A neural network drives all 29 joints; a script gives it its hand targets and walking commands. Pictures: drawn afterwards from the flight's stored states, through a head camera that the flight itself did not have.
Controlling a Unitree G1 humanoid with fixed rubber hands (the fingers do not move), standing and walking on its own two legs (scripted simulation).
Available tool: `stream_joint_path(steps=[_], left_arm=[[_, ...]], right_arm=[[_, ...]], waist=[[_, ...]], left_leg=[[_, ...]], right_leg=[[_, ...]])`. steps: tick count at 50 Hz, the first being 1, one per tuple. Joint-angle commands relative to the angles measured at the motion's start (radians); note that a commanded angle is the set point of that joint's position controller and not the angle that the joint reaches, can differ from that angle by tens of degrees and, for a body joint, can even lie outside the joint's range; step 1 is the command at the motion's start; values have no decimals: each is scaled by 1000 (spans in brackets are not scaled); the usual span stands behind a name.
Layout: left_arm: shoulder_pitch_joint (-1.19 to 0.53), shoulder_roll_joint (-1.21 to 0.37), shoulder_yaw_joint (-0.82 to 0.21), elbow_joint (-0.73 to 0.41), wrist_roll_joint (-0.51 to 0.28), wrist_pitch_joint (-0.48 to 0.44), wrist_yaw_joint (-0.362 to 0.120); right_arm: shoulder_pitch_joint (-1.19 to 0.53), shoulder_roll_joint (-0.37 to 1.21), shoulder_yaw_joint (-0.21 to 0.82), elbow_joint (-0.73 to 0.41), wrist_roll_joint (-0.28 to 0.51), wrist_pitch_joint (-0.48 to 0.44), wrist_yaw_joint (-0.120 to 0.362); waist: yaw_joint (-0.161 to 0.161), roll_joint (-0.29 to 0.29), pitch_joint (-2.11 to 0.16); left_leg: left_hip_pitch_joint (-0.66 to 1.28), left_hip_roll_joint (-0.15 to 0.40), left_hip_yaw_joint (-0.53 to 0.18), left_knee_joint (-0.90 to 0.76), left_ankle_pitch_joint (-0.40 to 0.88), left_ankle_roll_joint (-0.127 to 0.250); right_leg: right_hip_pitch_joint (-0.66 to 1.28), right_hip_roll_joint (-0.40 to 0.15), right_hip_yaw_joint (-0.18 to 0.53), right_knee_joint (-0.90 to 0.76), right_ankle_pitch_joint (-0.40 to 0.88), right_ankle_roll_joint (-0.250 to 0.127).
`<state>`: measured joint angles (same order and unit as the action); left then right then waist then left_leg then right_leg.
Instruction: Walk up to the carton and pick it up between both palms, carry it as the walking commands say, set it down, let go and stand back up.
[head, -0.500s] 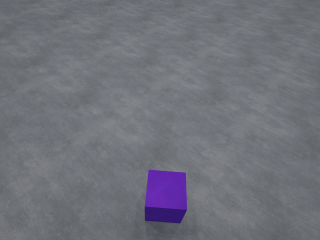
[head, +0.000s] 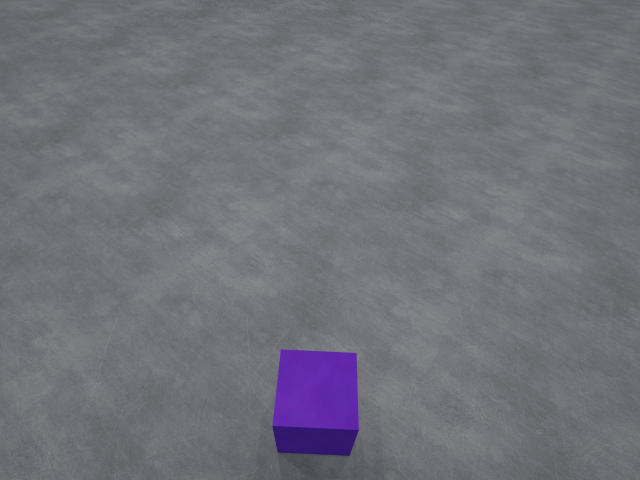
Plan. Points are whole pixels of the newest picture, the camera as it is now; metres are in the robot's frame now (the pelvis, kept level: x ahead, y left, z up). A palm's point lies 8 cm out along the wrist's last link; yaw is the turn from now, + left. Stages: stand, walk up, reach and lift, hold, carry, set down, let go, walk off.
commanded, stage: walk up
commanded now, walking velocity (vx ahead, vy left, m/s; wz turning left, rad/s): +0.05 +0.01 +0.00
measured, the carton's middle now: (316, 403) +0.44 -0.01 -0.65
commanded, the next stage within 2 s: stand in 0.32 s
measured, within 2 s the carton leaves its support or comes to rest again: neither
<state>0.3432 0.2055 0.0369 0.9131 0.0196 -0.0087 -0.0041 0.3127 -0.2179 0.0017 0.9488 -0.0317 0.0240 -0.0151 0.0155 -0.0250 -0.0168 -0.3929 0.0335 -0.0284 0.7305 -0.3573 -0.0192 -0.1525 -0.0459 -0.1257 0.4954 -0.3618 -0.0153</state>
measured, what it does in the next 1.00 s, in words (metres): steps on the spot: left foot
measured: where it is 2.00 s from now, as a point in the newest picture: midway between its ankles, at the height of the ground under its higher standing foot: outside the picture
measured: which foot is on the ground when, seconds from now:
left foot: up 0.00-0.18, down 0.20-1.00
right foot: down 0.00-1.00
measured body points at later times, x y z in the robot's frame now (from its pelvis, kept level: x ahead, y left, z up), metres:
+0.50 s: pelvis +0.03 +0.00 +0.00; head +0.04 +0.00 +0.45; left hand +0.04 +0.24 -0.15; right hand +0.09 -0.24 -0.15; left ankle +0.05 +0.14 -0.74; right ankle -0.06 -0.10 -0.74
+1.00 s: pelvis +0.00 +0.01 +0.00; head -0.01 +0.03 +0.45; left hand +0.01 +0.26 -0.16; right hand +0.06 -0.23 -0.14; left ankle +0.05 +0.14 -0.74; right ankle -0.06 -0.10 -0.74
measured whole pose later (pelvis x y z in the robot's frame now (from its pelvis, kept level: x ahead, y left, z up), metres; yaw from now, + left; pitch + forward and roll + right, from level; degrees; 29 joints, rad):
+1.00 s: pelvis +0.00 +0.01 +0.00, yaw +1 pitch +0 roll +0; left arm 0.36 0.20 0.04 0.92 0.02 0.01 0.03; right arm 0.25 -0.20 0.00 0.95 -0.02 0.00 -0.02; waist 0.01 -0.03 -0.02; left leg -0.34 0.00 -0.03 0.53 -0.19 -0.01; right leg -0.13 -0.04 -0.14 0.51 -0.37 0.00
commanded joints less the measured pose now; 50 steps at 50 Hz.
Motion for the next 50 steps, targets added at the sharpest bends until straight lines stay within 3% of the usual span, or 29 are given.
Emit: stream_joint_path(steps=[1, 2, 3, 5, 7, 9, 10, 11, 12, 14, 17, 18, 22, 23, 25, 27, 29, 30, 33, 35, 37, 38, 39, 40, 42, 45, 48, 49, 50], left_arm=[[27, 84, 0, -3, 9, -31, 36], [40, 86, 4, 5, 2, -29, 38], [54, 115, 13, -8, 4, -29, 40], [51, 126, 23, 1, 12, -20, 45], [62, 141, 40, 2, 13, 3, 52], [29, 121, 31, 15, -4, 7, 51], [77, 89, 32, 6, -10, 8, 51], [99, 58, 32, 0, -21, 17, 51], [110, 48, 28, -6, -22, 19, 52], [67, 44, 25, -13, -11, 19, 48], [71, 60, 18, 5, -4, 12, 35], [81, 79, 21, 5, 2, 11, 36], [73, 107, 19, 12, 1, 9, 45], [73, 108, 20, 9, 2, 7, 45], [65, 104, 25, 0, 2, 10, 44], [71, 106, 21, 9, -3, 10, 45], [63, 101, 18, 7, 1, 10, 42], [76, 88, 16, 15, -1, 9, 41], [70, 120, 22, 15, 3, 14, 43], [67, 89, 20, 16, 5, 17, 36], [48, 102, 20, 9, 4, 22, 35], [53, 115, 20, 5, 5, 18, 36], [52, 120, 21, 7, 9, 18, 33], [64, 115, 15, 16, 3, 18, 38], [71, 128, 25, 18, 7, 20, 32], [88, 115, 22, 21, 6, 18, 34], [66, 118, 21, 17, 5, 20, 32], [88, 118, 17, 18, 3, 19, 32], [74, 105, 11, 24, 2, 20, 30]], right_arm=[[-43, -24, -31, -36, 22, -16, 6], [-16, -27, -33, -31, 31, -14, 6], [-20, -27, -31, -35, 34, -9, 4], [-43, -29, -29, -42, 36, -1, -6], [-73, -43, -26, -42, 24, 3, -7], [-3, -60, -27, -39, 20, -24, -12], [30, -118, -45, -28, 13, -34, -16], [57, -146, -56, -28, 14, -43, -21], [70, -140, -59, -29, 19, -41, -23], [26, -122, -58, -38, 17, -32, -29], [-32, -81, -38, -43, 21, -34, -26], [-43, -71, -37, -37, 17, -34, -24], [-40, -59, -23, -37, 19, -36, -15], [-45, -73, -26, -36, 20, -36, -18], [-21, -72, -26, -22, 15, -35, -19], [-38, -64, -21, -33, 19, -32, -15], [-31, -75, -26, -34, 12, -33, -14], [-25, -77, -28, -42, 12, -33, -14], [-30, -80, -26, -36, 12, -27, -15], [-8, -71, -24, -40, 10, -29, -8], [-12, -75, -25, -37, 10, -28, -11], [-26, -95, -27, -38, 8, -30, -15], [-28, -90, -26, -43, 10, -32, -13], [-2, -89, -26, -37, 9, -35, -10], [-23, -104, -25, -35, 11, -35, -9], [-5, -100, -30, -24, 15, -42, -12], [-18, -93, -24, -34, 13, -40, -10], [-15, -89, -26, -32, 12, -40, -11], [5, -87, -24, -34, 15, -40, -11]], waist=[[-33, -130, 106], [-45, -158, 71], [-27, -179, 7], [-16, -234, -23], [-1, -187, -9], [-45, -130, -56], [-20, -4, -100], [-26, 121, -166], [-38, 150, -175], [-27, 226, -93], [-3, 109, -75], [-4, 108, -54], [1, -47, -6], [0, -33, -16], [-12, -2, 7], [0, -38, 7], [-8, -16, -3], [0, -64, 2], [0, -29, 41], [-4, -56, 22], [-16, -5, 47], [-14, 29, 65], [-12, 2, 52], [-17, 33, 52], [-6, 19, 83], [-9, 61, 67], [-2, 6, 73], [-3, 47, 48], [-12, 28, 95]], left_leg=[[-123, -17, 60, 103, 13, -36], [-80, -42, 77, 102, 13, -26], [-62, -58, 98, 60, 2, -17], [-74, -64, 102, -58, 9, 5], [-47, -44, 98, -180, 95, 18], [158, -6, 43, -392, 457, 33], [325, 83, -39, -295, 864, 54], [416, 163, -120, -215, 1117, 111], [472, 182, -169, -190, 1213, 145], [328, 179, -213, -263, 973, 136], [169, 86, -127, -282, 616, 73], [126, 60, -96, -280, 506, 53], [96, 12, -22, -257, 499, 29], [114, 14, -19, -252, 519, 28], [120, 25, -6, -261, 517, 29], [121, 25, -17, -243, 553, 28], [125, 23, -13, -253, 518, 31], [139, 26, -19, -251, 511, 29], [119, 22, -10, -269, 461, 29], [139, 16, -17, -271, 432, 31], [134, 17, -20, -275, 406, 27], [132, 23, -19, -274, 416, 21], [131, 22, -26, -275, 411, 27], [135, 27, -43, -293, 393, 26], [89, 31, -58, -309, 332, 25], [83, 39, -84, -342, 308, 28], [80, 35, -69, -324, 355, 22], [108, 25, -54, -310, 312, 24], [103, 18, -46, -314, 317, 18]], right_leg=[[93, -234, 123, -150, 1029, -68], [91, -218, 72, -98, 1207, -53], [144, -214, 60, -66, 1246, -56], [247, -204, 54, -18, 1168, -62], [248, -210, 46, 13, 1101, -54], [181, -142, -10, 76, 803, -1], [53, -86, -9, 83, 564, 25], [-33, -17, -1, 106, 258, 31], [-98, 7, 14, 97, 121, 37], [-97, 17, 40, 28, 22, 30], [64, -43, 39, -84, 170, 7], [79, -67, 55, -106, 185, -6], [123, -120, 53, -97, 475, -10], [102, -121, 52, -84, 487, -7], [78, -112, 43, -96, 427, -11], [72, -101, 28, -90, 431, -4], [62, -102, 34, -104, 345, -5], [62, -102, 41, -105, 357, -9], [13, -108, 52, -118, 240, -15], [15, -107, 46, -137, 163, -11], [-19, -110, 64, -162, 71, -20], [-33, -109, 63, -160, 89, -20], [-26, -104, 66, -158, 71, -22], [-41, -101, 72, -158, 27, -27], [-21, -86, 59, -157, -3, -20], [10, -78, 63, -135, 34, -17], [-3, -84, 72, -149, 27, -16], [-19, -100, 89, -167, 5, -24], [-34, -104, 89, -178, 11, -25]])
